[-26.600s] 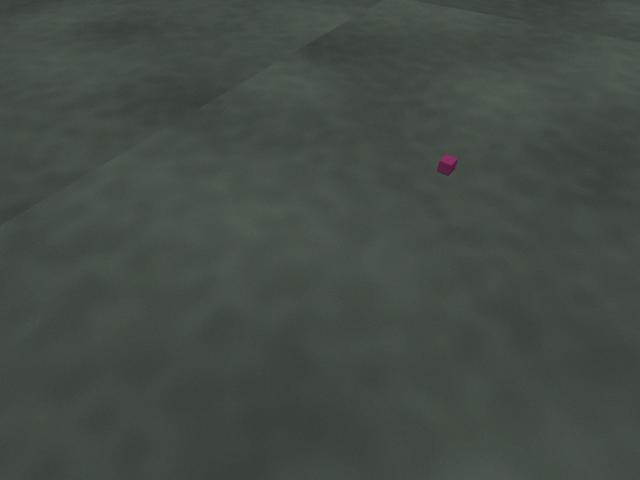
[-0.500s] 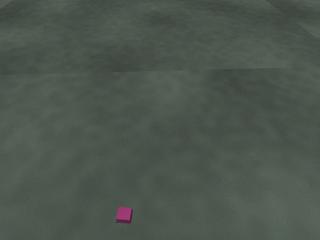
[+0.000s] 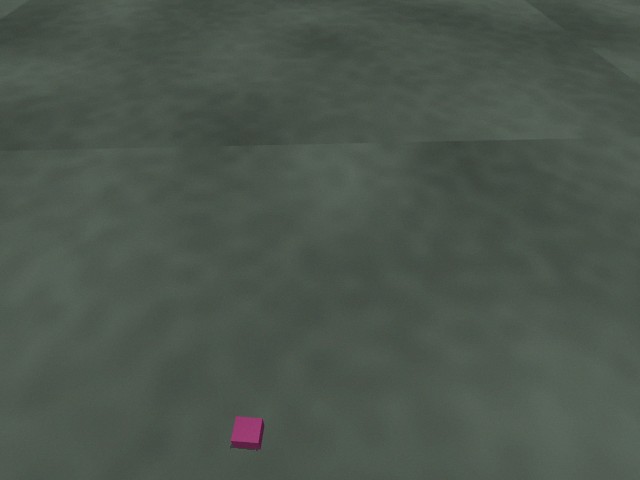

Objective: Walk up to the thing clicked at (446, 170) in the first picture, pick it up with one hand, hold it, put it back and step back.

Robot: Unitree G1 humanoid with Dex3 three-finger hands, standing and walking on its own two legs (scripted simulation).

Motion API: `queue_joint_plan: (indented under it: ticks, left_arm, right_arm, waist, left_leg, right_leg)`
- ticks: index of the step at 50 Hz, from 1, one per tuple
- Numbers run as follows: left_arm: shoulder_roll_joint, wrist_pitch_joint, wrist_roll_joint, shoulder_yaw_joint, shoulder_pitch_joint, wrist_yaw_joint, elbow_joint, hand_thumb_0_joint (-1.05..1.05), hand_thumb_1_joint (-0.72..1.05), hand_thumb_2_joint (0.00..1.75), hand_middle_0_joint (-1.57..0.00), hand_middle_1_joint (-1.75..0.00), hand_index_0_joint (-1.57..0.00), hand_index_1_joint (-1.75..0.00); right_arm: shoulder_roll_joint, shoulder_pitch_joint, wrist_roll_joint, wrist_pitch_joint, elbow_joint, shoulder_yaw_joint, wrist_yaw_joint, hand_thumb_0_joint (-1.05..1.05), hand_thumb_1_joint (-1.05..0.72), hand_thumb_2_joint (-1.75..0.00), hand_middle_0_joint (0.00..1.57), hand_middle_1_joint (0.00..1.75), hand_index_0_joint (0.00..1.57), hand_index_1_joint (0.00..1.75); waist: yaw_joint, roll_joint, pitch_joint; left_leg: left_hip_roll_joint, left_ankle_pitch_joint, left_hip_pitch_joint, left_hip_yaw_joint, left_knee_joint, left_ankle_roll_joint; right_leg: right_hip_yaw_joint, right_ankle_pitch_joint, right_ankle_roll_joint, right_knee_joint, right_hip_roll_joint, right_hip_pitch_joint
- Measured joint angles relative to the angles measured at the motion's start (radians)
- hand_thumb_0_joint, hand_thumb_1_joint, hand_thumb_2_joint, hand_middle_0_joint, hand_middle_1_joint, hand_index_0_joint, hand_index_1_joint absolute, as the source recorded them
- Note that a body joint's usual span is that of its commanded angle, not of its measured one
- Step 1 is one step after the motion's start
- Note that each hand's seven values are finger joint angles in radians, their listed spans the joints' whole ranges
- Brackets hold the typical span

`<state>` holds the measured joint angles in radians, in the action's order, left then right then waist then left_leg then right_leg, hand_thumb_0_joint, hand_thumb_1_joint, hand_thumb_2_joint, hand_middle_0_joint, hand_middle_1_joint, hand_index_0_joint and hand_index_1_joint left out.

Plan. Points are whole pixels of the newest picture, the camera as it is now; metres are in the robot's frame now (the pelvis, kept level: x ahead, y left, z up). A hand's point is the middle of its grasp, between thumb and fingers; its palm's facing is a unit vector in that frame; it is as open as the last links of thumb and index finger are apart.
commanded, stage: stand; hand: left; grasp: from above
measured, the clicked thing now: (248, 432) +0.43 +0.22 -0.75
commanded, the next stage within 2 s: rise first in 0.20 s
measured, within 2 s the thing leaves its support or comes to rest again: neither
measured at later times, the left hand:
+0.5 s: hand out of the picture +0.14 +0.25 -0.17, palm faces +0.02 -0.95 -0.32, open 8.2 cm
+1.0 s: hand out of the picture +0.13 +0.26 -0.23, palm faces -0.13 -0.89 -0.44, open 13.8 cm
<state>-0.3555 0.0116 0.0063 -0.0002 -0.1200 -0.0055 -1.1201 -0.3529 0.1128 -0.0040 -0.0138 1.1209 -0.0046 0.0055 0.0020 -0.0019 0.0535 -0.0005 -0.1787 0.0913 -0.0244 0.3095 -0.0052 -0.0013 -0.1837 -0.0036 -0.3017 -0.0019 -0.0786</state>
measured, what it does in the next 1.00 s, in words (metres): lowers itself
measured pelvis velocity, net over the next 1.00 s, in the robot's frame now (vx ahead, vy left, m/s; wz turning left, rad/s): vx -0.01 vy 0.01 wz -0.01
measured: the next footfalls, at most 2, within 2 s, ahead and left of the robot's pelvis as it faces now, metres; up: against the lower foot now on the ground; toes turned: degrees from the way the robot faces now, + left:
none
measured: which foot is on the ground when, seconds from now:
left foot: down 0.00-1.00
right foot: down 0.00-1.00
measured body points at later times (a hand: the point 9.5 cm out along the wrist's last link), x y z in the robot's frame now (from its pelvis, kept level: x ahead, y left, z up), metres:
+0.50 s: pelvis -0.02 +0.00 -0.02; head +0.04 +0.01 +0.43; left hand +0.14 +0.30 -0.14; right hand +0.09 -0.27 -0.14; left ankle +0.00 +0.12 -0.75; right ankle -0.01 -0.12 -0.75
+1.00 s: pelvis -0.01 +0.01 -0.09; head +0.09 +0.03 +0.35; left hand +0.14 +0.31 -0.20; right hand +0.16 -0.25 -0.18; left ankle +0.00 +0.12 -0.75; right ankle -0.01 -0.12 -0.75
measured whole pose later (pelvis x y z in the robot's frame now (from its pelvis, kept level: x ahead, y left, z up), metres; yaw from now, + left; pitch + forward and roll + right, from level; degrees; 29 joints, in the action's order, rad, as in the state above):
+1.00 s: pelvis -0.01 +0.01 -0.09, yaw -1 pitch +16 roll -2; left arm -0.32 -0.18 0.21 -0.13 -0.21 0.00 -0.53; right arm -0.24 0.20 0.01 -0.12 0.58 0.03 -0.02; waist -0.02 0.00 -0.10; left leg 0.00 -0.52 0.85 -0.03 1.09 0.01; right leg 0.01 -0.51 -0.01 -1.05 0.01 -0.82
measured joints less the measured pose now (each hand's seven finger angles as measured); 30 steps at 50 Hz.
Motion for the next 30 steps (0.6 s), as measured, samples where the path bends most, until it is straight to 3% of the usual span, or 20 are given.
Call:
queue_joint_plan:
  ticks: [16,20,23,27,30]
  left_arm:
    - [0.002,-0.002,-0.001,-0.001,-0.009,0.000,-0.004,0.00,0.90,0.90,-0.21,-0.30,-0.21,-0.30]
    - [0.024,0.020,-0.028,-0.044,0.046,0.017,0.047,0.00,0.85,0.90,-0.22,-0.35,-0.21,-0.35]
    - [0.022,0.010,0.001,-0.086,0.135,0.000,0.041,0.00,0.74,0.89,-0.21,-0.45,-0.21,-0.46]
    - [0.007,-0.004,0.070,-0.143,0.174,-0.027,0.084,0.00,0.53,0.88,-0.20,-0.63,-0.20,-0.63]
    - [0.012,-0.054,0.106,-0.142,0.146,-0.021,0.155,0.00,0.33,0.87,-0.19,-0.75,-0.20,-0.74]
  right_arm:
    - [0.000,0.008,0.000,0.002,0.004,0.002,-0.001,0.01,-0.91,-0.90,0.21,0.30,0.20,0.30]
    - [0.015,0.055,0.049,-0.025,-0.152,-0.005,-0.032,0.01,-0.91,-0.90,0.20,0.30,0.20,0.30]
    - [0.049,0.059,0.049,-0.032,-0.232,0.003,-0.041,0.01,-0.90,-0.90,0.20,0.30,0.20,0.30]
    - [0.094,0.081,0.034,-0.036,-0.309,0.022,-0.030,0.01,-0.90,-0.90,0.20,0.30,0.20,0.30]
    - [0.107,0.113,0.036,-0.028,-0.359,0.025,-0.027,0.01,-0.90,-0.90,0.20,0.30,0.20,0.30]
  waist:
    - [0.000,-0.003,0.001]
    - [-0.007,-0.004,-0.004]
    - [-0.009,0.006,-0.007]
    - [-0.022,0.019,-0.046]
    - [-0.027,0.012,-0.069]
  left_leg:
    - [-0.002,-0.002,0.001,-0.002,0.002,0.002]
    - [-0.007,-0.035,0.121,-0.012,0.106,0.004]
    - [-0.003,-0.063,0.223,-0.008,0.193,0.001]
    - [0.003,-0.110,0.345,0.002,0.306,-0.001]
    - [0.005,-0.137,0.378,0.006,0.351,0.001]
  right_leg:
    - [0.002,-0.002,-0.001,0.000,-0.002,0.002]
    - [0.012,-0.039,0.000,-0.103,-0.005,-0.115]
    - [0.008,-0.066,0.002,-0.193,-0.001,-0.220]
    - [-0.002,-0.108,0.004,-0.304,0.007,-0.346]
    - [-0.006,-0.129,0.003,-0.342,0.010,-0.377]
